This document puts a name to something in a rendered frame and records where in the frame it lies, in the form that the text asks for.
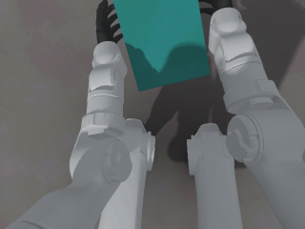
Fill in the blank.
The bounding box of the robot right upper arm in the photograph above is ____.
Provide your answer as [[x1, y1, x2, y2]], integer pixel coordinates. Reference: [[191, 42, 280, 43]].
[[225, 109, 305, 229]]

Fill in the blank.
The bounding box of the robot left upper arm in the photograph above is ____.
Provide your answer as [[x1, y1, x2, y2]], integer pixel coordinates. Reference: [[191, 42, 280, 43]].
[[5, 137, 132, 229]]

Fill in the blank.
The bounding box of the right robot shin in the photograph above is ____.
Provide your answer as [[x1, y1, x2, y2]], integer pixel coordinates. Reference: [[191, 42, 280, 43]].
[[194, 123, 234, 165]]

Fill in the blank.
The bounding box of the robot shin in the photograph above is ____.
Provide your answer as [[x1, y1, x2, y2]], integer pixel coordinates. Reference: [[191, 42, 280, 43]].
[[118, 118, 147, 141], [194, 123, 234, 165]]

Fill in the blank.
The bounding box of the left robot shin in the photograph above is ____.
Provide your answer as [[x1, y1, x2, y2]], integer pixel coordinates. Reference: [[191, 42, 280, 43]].
[[118, 118, 147, 141]]

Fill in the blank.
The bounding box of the robot left forearm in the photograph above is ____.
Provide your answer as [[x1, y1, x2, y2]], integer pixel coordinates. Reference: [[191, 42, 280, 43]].
[[72, 41, 128, 151]]

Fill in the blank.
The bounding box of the right robot hand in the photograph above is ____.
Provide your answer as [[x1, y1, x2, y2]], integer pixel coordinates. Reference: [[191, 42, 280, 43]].
[[198, 0, 234, 16]]

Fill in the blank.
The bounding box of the carton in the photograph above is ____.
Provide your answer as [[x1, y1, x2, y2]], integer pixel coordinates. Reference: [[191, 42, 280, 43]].
[[112, 0, 210, 92]]

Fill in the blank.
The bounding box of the left robot hand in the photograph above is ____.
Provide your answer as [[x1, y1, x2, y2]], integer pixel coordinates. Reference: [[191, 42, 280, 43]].
[[95, 0, 123, 44]]

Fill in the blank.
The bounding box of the robot right forearm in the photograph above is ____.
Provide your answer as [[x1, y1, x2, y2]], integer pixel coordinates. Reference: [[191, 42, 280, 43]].
[[208, 7, 305, 131]]

